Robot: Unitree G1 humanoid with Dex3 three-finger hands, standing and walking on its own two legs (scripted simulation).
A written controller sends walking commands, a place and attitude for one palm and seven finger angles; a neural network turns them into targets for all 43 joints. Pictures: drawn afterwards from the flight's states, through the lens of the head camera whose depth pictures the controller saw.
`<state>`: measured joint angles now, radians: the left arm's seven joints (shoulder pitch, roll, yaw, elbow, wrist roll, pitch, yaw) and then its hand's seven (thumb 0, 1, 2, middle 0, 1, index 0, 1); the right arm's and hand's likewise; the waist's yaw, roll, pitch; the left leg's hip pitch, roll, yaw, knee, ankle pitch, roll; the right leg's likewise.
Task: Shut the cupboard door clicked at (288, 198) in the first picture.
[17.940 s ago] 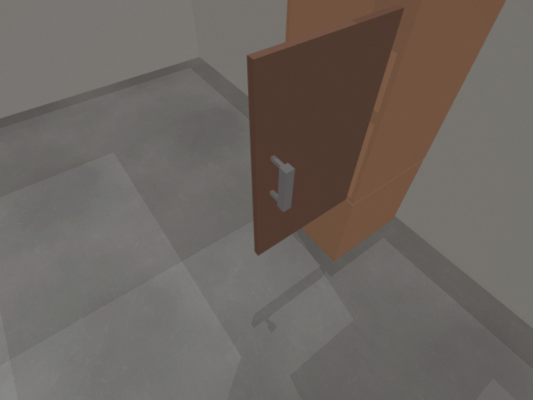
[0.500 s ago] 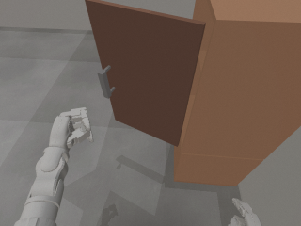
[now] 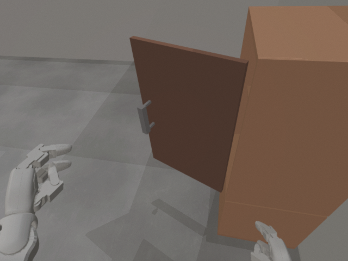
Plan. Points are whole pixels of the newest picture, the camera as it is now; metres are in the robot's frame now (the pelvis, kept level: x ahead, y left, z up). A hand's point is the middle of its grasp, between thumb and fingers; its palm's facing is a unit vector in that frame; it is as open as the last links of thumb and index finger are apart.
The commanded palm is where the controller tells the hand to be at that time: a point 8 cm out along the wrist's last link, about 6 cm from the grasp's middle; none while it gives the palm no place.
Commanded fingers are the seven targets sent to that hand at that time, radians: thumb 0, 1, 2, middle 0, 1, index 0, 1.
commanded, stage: draw the hand back to the body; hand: left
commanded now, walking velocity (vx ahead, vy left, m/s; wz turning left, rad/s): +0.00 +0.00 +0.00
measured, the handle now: (147, 116) +0.62 +0.19 -0.04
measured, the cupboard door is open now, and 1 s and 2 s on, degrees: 68 68 68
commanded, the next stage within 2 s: step back with the hand held close in 0.50 s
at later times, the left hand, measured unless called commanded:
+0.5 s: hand (41, 198) +0.17 +0.25 +0.16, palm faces +0.45 -0.79 -0.41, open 7.4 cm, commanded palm +0.13 +0.29 +0.17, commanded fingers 0.00 0.90 0.90 -0.20 -0.30 -0.20 -0.30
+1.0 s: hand (23, 197) +0.17 +0.28 +0.16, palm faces +0.38 -0.76 -0.53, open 7.4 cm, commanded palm +0.11 +0.32 +0.17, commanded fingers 0.00 0.90 0.90 -0.20 -0.30 -0.20 -0.30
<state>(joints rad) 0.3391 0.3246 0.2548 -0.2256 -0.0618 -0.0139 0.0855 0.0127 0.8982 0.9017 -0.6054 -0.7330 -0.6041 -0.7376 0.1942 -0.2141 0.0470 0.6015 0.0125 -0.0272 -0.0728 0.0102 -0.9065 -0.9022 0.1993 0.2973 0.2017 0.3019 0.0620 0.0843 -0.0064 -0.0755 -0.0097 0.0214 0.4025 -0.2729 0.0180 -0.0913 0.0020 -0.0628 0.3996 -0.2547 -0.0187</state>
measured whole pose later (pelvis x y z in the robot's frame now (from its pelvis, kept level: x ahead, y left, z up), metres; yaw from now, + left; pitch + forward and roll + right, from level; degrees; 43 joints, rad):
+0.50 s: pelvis -0.02 -0.01 +0.00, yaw +0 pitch -5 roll +0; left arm 0.46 0.34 0.33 -0.35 -0.06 -0.08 0.10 0.01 0.89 0.90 -0.22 -0.31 -0.22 -0.31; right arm 0.20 -0.22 0.01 0.65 0.01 -0.11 -0.09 0.01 -0.91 -0.90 0.20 0.30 0.20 0.30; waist 0.06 0.08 0.00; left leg -0.06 0.01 0.02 0.41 -0.26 0.01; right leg -0.08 0.02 -0.06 0.40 -0.24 -0.03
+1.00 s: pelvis -0.03 +0.02 -0.01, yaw -1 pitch +1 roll +0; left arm 0.55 0.43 0.41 -0.43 -0.06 -0.14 0.13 0.01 0.89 0.90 -0.21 -0.30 -0.21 -0.30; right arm 0.19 -0.25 -0.03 0.57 0.02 0.03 -0.10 0.01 -0.91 -0.90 0.20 0.30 0.20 0.30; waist 0.00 0.05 -0.01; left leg -0.25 -0.03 0.05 0.49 -0.26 0.05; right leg -0.27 -0.02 -0.03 0.49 -0.23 0.01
